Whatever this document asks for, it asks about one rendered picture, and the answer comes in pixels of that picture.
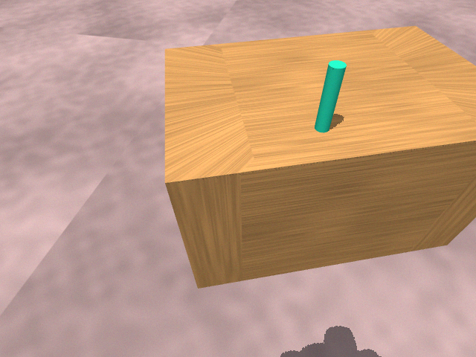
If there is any can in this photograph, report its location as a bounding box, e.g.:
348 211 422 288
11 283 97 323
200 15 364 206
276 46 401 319
315 60 347 132

